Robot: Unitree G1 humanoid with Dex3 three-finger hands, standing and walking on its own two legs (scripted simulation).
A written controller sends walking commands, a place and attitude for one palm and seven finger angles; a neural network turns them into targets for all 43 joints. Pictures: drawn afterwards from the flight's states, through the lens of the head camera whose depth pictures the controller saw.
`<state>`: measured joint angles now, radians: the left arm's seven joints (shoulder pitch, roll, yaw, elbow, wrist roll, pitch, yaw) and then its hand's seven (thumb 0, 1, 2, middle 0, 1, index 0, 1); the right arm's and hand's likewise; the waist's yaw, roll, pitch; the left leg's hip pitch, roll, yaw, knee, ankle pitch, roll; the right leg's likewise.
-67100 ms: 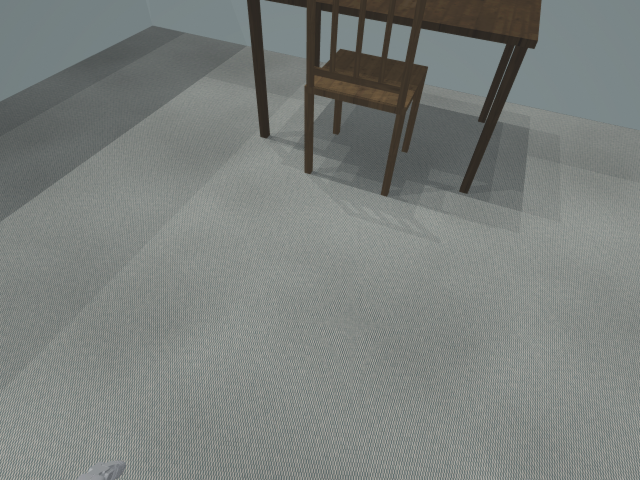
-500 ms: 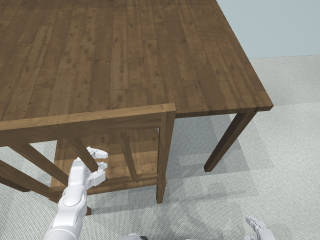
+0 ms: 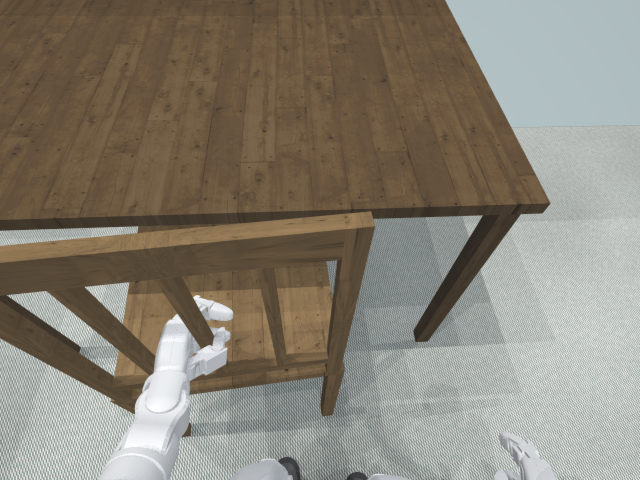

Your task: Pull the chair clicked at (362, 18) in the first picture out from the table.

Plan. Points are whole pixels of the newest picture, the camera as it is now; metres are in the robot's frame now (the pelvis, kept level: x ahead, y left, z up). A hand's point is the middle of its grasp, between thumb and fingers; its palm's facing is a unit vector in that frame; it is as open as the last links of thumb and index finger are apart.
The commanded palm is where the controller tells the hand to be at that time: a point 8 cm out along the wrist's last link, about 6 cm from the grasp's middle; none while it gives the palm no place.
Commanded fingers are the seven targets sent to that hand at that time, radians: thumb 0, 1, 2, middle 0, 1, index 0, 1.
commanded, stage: step backward, pulling the chair out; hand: left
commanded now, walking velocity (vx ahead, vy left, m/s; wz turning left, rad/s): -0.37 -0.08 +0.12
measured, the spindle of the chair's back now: (201, 331) +0.31 +0.17 -0.05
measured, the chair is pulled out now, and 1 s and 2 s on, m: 0.03 0.10 0.30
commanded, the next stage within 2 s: none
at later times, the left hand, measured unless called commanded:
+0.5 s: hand (219, 357) +0.28 +0.15 -0.07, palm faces +0.03 -0.98 -0.18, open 5.1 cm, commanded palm +0.26 +0.20 -0.07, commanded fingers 0.00 0.90 0.90 -0.50 -1.45 -0.50 -1.45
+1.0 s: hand (221, 399) +0.22 +0.14 -0.07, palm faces +0.08 -0.98 -0.18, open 5.1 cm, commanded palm +0.19 +0.19 -0.07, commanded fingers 0.00 0.90 0.90 -0.50 -1.45 -0.50 -1.45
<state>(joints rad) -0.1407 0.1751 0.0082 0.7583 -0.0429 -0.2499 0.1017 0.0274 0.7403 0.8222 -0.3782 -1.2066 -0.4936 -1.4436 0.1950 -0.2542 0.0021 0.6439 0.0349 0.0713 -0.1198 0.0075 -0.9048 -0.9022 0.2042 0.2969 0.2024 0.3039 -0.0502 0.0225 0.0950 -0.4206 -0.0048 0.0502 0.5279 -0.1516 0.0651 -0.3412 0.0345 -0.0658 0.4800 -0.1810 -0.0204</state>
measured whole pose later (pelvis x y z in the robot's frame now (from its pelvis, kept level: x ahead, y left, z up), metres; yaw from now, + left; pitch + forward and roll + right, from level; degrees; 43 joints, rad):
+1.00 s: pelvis -0.06 -0.02 +0.00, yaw +2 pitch +4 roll -1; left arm -0.11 0.16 0.07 0.62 -0.03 -0.19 0.08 0.03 0.73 0.82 -0.38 -1.25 -0.49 -1.44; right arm 0.14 -0.24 0.00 0.69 0.02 0.03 -0.10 0.01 -0.90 -0.90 0.21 0.30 0.20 0.30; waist -0.07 0.02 0.14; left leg -0.46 0.00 -0.07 0.80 -0.42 -0.03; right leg -0.36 -0.01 -0.05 0.53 -0.24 -0.01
